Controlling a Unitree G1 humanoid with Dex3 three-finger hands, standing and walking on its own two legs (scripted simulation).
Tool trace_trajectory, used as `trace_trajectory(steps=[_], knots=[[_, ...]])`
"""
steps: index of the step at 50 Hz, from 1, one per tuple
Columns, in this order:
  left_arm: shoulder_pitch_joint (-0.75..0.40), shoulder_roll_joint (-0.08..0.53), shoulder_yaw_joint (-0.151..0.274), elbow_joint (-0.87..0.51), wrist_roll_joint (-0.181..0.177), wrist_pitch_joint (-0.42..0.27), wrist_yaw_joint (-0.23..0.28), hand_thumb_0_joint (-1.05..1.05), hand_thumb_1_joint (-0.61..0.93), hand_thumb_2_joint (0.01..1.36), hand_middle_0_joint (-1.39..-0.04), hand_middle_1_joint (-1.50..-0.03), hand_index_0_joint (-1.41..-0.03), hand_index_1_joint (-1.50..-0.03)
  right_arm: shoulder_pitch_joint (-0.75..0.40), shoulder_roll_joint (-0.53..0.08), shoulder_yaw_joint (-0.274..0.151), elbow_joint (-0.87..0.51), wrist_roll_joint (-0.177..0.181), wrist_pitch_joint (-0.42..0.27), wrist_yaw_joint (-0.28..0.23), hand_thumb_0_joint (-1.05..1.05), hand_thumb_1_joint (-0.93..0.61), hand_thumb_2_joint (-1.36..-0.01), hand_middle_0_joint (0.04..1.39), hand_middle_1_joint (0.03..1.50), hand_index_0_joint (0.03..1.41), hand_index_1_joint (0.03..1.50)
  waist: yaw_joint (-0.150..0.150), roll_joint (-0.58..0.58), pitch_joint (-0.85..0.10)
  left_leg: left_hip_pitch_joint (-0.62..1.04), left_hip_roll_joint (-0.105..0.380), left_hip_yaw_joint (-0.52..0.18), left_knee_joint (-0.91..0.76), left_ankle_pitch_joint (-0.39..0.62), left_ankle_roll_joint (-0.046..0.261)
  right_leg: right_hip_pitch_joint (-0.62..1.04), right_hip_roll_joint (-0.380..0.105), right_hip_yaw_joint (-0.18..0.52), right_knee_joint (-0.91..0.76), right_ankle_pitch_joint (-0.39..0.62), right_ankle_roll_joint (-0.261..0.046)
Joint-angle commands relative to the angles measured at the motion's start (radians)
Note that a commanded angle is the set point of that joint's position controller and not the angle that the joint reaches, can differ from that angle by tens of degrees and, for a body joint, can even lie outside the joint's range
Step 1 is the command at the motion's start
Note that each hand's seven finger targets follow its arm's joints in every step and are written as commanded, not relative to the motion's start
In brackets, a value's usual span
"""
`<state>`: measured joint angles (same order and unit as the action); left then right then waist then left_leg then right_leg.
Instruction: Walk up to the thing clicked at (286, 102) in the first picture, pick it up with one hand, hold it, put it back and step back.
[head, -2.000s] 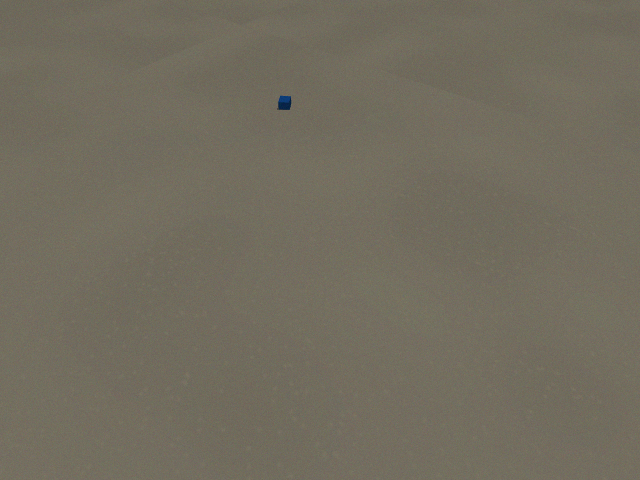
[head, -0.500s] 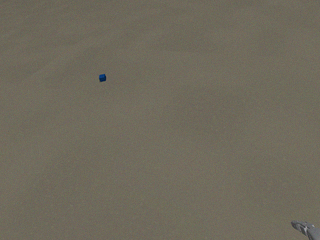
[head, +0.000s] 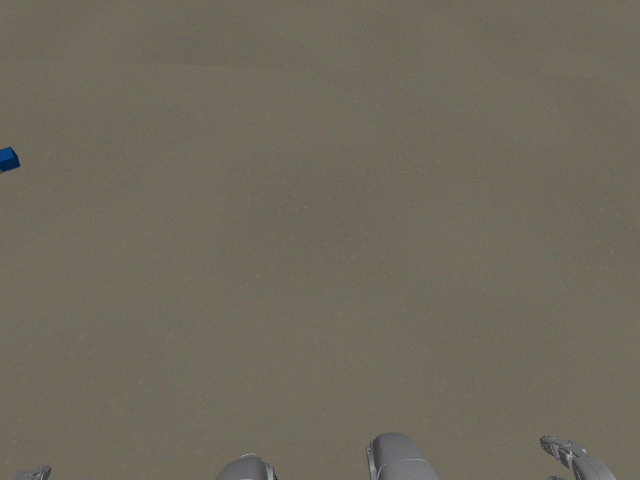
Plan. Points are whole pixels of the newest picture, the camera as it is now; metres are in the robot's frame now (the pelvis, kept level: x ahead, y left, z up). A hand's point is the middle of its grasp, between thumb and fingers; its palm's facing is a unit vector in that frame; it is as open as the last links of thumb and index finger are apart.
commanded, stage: walk up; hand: left
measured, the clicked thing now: (6, 159) +1.40 +1.21 -0.73
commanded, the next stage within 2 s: none
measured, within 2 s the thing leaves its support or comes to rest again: neither
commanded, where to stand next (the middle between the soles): +0.96 +1.35 m, yaw -53 degrees
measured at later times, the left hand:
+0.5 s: hand (30, 299) +0.41 +0.45 -0.11, palm faces -0.15 -0.82 -0.56, open 7.3 cm
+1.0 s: hand (14, 163) +0.73 +0.59 -0.12, palm faces -0.43 -0.71 -0.56, open 7.3 cm
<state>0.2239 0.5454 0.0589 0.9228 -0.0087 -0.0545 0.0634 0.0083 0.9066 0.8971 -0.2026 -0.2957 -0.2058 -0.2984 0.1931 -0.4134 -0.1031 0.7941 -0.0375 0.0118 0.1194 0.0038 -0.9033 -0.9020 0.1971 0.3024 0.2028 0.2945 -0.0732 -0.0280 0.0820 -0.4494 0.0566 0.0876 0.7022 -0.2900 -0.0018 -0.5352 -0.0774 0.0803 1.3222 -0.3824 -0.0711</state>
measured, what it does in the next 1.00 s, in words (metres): walks ahead, turning right: right foot, then left foot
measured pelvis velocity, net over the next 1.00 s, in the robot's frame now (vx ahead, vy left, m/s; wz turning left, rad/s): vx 0.51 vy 0.37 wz -0.42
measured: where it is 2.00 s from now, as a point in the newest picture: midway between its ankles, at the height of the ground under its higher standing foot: (87, 280)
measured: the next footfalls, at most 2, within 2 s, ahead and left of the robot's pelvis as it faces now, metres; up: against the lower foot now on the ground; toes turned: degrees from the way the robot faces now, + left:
right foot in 0.28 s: +0.32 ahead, -0.03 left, +0.00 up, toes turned -19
left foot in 0.64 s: +0.53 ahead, +0.42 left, +0.00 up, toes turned -14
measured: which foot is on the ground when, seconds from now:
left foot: down 0.00-0.30, up 0.32-0.62, down 0.64-1.00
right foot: up 0.00-0.26, down 0.28-0.68, up 0.70-1.00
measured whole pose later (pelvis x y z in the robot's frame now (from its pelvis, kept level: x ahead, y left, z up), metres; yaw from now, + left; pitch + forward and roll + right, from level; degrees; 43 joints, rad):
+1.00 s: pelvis +0.51 +0.37 -0.01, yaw -24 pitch +1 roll +1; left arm 0.26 0.42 0.04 0.90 -0.01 -0.06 0.09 0.00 0.90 0.90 -0.21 -0.30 -0.21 -0.30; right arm 0.32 -0.45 -0.11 0.74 -0.08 0.08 0.07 0.01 -0.90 -0.90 0.20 0.30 0.21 0.30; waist -0.13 0.07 0.08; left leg -0.29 -0.02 0.20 0.74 -0.45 0.09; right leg -0.52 -0.02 -0.15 0.75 -0.23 -0.06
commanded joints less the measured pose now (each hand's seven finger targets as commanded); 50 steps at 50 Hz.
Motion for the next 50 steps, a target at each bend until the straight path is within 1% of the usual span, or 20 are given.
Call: trace_trajectory(steps=[1, 5, 9, 11, 13, 14, 15, 16, 17, 19, 23, 29, 33, 34, 36, 39, 42, 46, 49, 50], knots=[[0.192, 0.222, 0.064, 0.007, -0.03, 0.002, -0.014, 0.0, 0.9, 0.9, -0.2, -0.3, -0.2, -0.3, -0.061, -0.253, -0.081, -0.125, -0.005, -0.047, -0.038, 0.0, -0.9, -0.9, 0.2, 0.3, 0.2, 0.3, 0.045, 0.226, -0.171, 0.325, 0.134, -0.207, -0.399, -0.063, -0.011, -0.127, -0.048, -0.02, -0.154, 0.174, 0.044], [-0.016, 0.165, 0.047, -0.077, -0.011, -0.001, -0.032, 0.0, 0.9, 0.9, -0.2, -0.3, -0.2, -0.3, 0.04, -0.23, -0.077, -0.121, -0.011, -0.057, -0.034, 0.0, -0.9, -0.9, 0.2, 0.3, 0.2, 0.3, -0.022, 0.128, -0.089, 0.386, 0.169, -0.146, -0.449, 0.091, 0.074, -0.173, -0.039, -0.089, -0.389, 0.141, 0.07], [-0.083, 0.134, 0.042, -0.114, -0.018, -0.002, -0.036, 0.0, 0.9, 0.9, -0.2, -0.3, -0.2, -0.3, 0.025, -0.224, -0.075, -0.165, -0.033, -0.04, -0.029, 0.0, -0.9, -0.9, 0.2, 0.3, 0.2, 0.3, -0.023, 0.113, -0.033, 0.302, 0.128, -0.015, -0.425, 0.259, 0.016, -0.022, -0.01, -0.234, -0.596, 0.226, 0.05], [0.05, 0.141, 0.055, -0.07, -0.019, -0.002, -0.029, 0.0, 0.9, 0.9, -0.2, -0.3, -0.2, -0.3, -0.006, -0.224, -0.077, -0.197, -0.029, -0.037, -0.037, 0.0, -0.9, -0.9, 0.2, 0.3, 0.2, 0.3, 0.052, 0.07, -0.083, 0.155, 0.11, 0.038, -0.21, 0.505, -0.028, 0.281, 0.023, -0.255, -0.669, 0.255, 0.021], [0.39, 0.19, 0.098, 0.024, -0.017, 0.011, -0.001, 0.0, 0.9, 0.9, -0.2, -0.3, -0.2, -0.3, -0.074, -0.231, -0.081, -0.239, -0.029, -0.035, -0.047, 0.0, -0.9, -0.9, 0.2, 0.3, 0.2, 0.3, 0.229, -0.017, -0.229, -0.043, 0.016, 0.114, 0.177, 0.72, -0.115, 0.734, 0.078, -0.305, -0.792, 0.26, -0.009], [0.494, 0.22, 0.12, 0.044, -0.012, 0.014, 0.024, 0.0, 0.9, 0.9, -0.2, -0.3, -0.2, -0.3, -0.038, -0.193, -0.063, -0.238, -0.034, -0.03, -0.048, 0.0, -0.9, -0.9, 0.2, 0.3, 0.2, 0.3, 0.28, -0.178, -0.248, -0.29, -0.042, 0.028, 0.463, 0.111, -0.112, 0.913, -0.064, -0.073, -0.806, 0.218, -0.071], [0.426, 0.267, 0.132, -0.007, -0.005, 0.016, 0.046, 0.0, 0.9, 0.9, -0.2, -0.3, -0.2, -0.3, 0.037, -0.186, -0.055, -0.242, -0.036, -0.024, -0.048, 0.0, -0.9, -0.9, 0.2, 0.3, 0.2, 0.3, 0.215, -0.188, -0.282, -0.469, -0.065, -0.085, 0.663, -0.345, -0.137, 0.95, -0.329, 0.339, -0.82, 0.05, -0.197], [0.247, 0.29, 0.126, -0.083, -0.014, 0.013, 0.067, 0.0, 0.9, 0.9, -0.2, -0.3, -0.2, -0.3, 0.096, -0.279, -0.077, -0.233, -0.03, -0.003, -0.052, 0.0, -0.9, -0.9, 0.2, 0.3, 0.2, 0.3, 0.138, -0.003, -0.268, -0.478, -0.004, -0.296, 0.817, -0.318, -0.162, 0.783, -0.477, 0.623, -0.969, -0.207, -0.284], [0.142, 0.306, 0.116, -0.105, -0.029, 0.007, 0.079, 0.0, 0.9, 0.9, -0.2, -0.3, -0.2, -0.3, 0.06, -0.291, -0.092, -0.232, -0.013, 0.002, -0.054, 0.0, -0.9, -0.9, 0.2, 0.3, 0.2, 0.3, 0.118, -0.007, -0.213, -0.502, 0.022, -0.316, 0.973, -0.337, -0.168, 0.663, -0.54, 0.751, -1.078, -0.324, -0.399], [0.078, 0.251, 0.091, -0.113, -0.021, -0.018, 0.088, 0.0, 0.9, 0.9, -0.2, -0.3, -0.2, -0.3, -0.02, -0.283, -0.078, -0.215, -0.013, 0.007, -0.044, 0.0, -0.9, -0.9, 0.2, 0.3, 0.2, 0.3, 0.071, 0.149, -0.087, -0.363, 0.09, -0.308, 0.79, -0.153, -0.1, 0.369, -0.387, 0.467, -1.092, -0.194, -0.291], [-0.049, 0.236, 0.098, -0.116, 0.025, -0.062, 0.058, 0.0, 0.9, 0.9, -0.2, -0.3, -0.2, -0.3, 0.088, -0.227, -0.058, -0.164, -0.015, 0.043, 0.004, 0.0, -0.9, -0.9, 0.2, 0.3, 0.2, 0.3, -0.026, -0.012, -0.011, -0.151, 0.114, -0.231, 0.53, 0.01, -0.03, 0.071, -0.173, 0.046, -1.015, -0.051, -0.124], [-0.007, 0.282, 0.114, -0.092, 0.05, -0.066, 0.039, 0.0, 0.9, 0.9, -0.2, -0.3, -0.2, -0.3, 0.005, -0.203, -0.062, -0.171, -0.003, 0.041, 0.034, 0.0, -0.9, -0.9, 0.2, 0.3, 0.2, 0.3, -0.003, -0.139, -0.066, 0.147, 0.103, -0.075, 0.135, 0.171, -0.026, -0.055, -0.089, -0.087, -0.934, 0.015, -0.073], [0.007, 0.163, 0.08, -0.08, 0.057, -0.031, 0.044, 0.0, 0.9, 0.9, -0.2, -0.3, -0.2, -0.3, 0.281, -0.265, -0.111, -0.074, -0.036, 0.026, -0.006, 0.0, -0.9, -0.9, 0.2, 0.3, 0.2, 0.3, -0.182, 0.17, -0.191, 0.492, 0.01, -0.064, -0.107, -0.116, 0.01, -0.2, -0.006, -0.165, -0.334, 0.009, -0.009], [0.043, 0.037, 0.048, -0.096, 0.042, -0.024, 0.046, 0.0, 0.9, 0.9, -0.2, -0.3, -0.2, -0.3, 0.286, -0.367, -0.121, -0.079, -0.047, 0.008, -0.024, 0.0, -0.9, -0.9, 0.2, 0.3, 0.2, 0.3, -0.151, 0.49, -0.124, 0.474, 0.236, -0.408, -0.309, -0.026, 0.028, -0.402, 0.174, -0.155, -0.074, -0.274, 0.014], [0.109, 0.066, 0.033, -0.061, 0.027, -0.03, 0.086, 0.0, 0.9, 0.9, -0.2, -0.3, -0.2, -0.3, 0.089, -0.434, -0.132, -0.127, -0.016, -0.003, -0.056, 0.0, -0.9, -0.9, 0.2, 0.3, 0.2, 0.3, -0.034, 0.53, -0.157, 0.38, 0.357, -0.678, -0.42, -0.03, 0.147, -0.393, 0.054, -0.016, 0.081, -0.191, -0.024], [0.129, 0.158, 0.063, 0.017, -0.024, -0.022, 0.059, 0.0, 0.9, 0.9, -0.2, -0.3, -0.2, -0.3, -0.015, -0.275, -0.075, -0.154, -0.031, -0.004, -0.071, 0.0, -0.9, -0.9, 0.2, 0.3, 0.2, 0.3, 0.004, 0.351, -0.102, 0.301, 0.188, -0.276, -0.259, 0.152, 0.09, -0.285, 0.002, -0.019, -0.105, -0.003, 0.009], [0.169, 0.132, 0.054, 0.031, -0.015, -0.01, 0.049, 0.0, 0.9, 0.9, -0.2, -0.3, -0.2, -0.3, -0.03, -0.22, -0.052, -0.163, -0.041, -0.001, -0.072, 0.0, -0.9, -0.9, 0.2, 0.3, 0.2, 0.3, 0.018, 0.304, -0.123, 0.321, 0.153, -0.176, -0.191, 0.457, 0.167, -0.159, 0.014, -0.113, -0.257, 0.0, 0.043], [0.16, 0.102, 0.05, -0.018, -0.002, -0.01, 0.046, 0.0, 0.9, 0.9, -0.2, -0.3, -0.2, -0.3, -0.019, -0.213, -0.05, -0.196, -0.048, 0.006, -0.072, 0.0, -0.9, -0.9, 0.2, 0.3, 0.2, 0.3, 0.015, 0.228, -0.118, 0.24, 0.219, -0.15, -0.19, 0.549, 0.214, 0.021, 0.004, -0.171, -0.46, 0.072, 0.03], [0.387, 0.146, 0.096, 0.024, 0.002, -0.006, 0.059, 0.0, 0.9, 0.9, -0.2, -0.3, -0.2, -0.3, -0.093, -0.195, -0.051, -0.254, -0.033, 0.02, -0.057, 0.0, -0.9, -0.9, 0.2, 0.3, 0.2, 0.3, 0.171, 0.07, -0.19, -0.063, 0.087, -0.007, 0.129, 0.526, 0.068, 0.522, 0.022, -0.138, -0.739, 0.313, -0.024], [0.455, 0.198, 0.12, 0.015, 0.016, -0.007, 0.07, 0.0, 0.9, 0.9, -0.2, -0.3, -0.2, -0.3, -0.05, -0.163, -0.038, -0.257, -0.023, 0.022, -0.053, 0.0, -0.9, -0.9, 0.2, 0.3, 0.2, 0.3, 0.219, -0.07, -0.213, -0.269, 0.023, -0.033, 0.322, 0.178, 0.017, 0.704, -0.079, 0.041, -0.815, 0.277, -0.054]])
